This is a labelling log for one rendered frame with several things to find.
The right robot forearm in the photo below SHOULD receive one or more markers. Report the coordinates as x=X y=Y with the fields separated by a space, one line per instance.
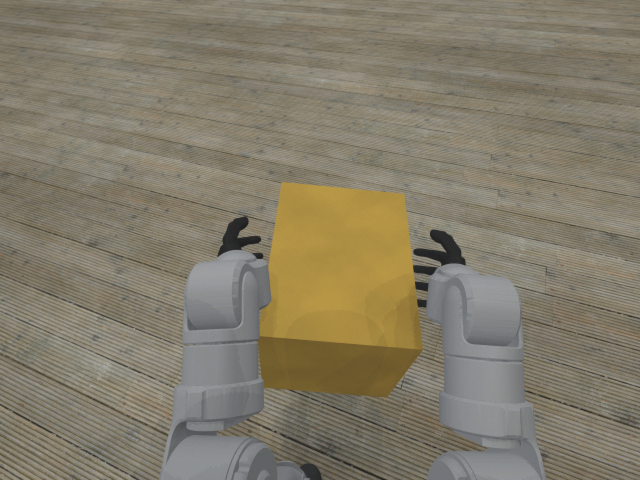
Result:
x=482 y=337

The left robot forearm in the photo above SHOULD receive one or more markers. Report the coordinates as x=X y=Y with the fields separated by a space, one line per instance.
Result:
x=220 y=385

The left robot hand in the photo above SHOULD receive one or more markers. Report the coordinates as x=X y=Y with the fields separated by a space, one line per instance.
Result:
x=230 y=240

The carton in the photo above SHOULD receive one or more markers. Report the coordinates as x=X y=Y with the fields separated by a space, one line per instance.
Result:
x=343 y=316

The right robot hand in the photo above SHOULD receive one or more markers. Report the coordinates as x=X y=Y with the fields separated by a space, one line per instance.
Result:
x=453 y=255

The left robot upper arm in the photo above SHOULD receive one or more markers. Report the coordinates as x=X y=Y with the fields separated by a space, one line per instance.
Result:
x=204 y=457

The left robot shin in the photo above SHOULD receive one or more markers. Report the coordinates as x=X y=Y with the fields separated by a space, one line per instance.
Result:
x=290 y=464

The right robot upper arm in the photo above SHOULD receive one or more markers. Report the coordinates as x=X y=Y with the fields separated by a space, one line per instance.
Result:
x=481 y=465

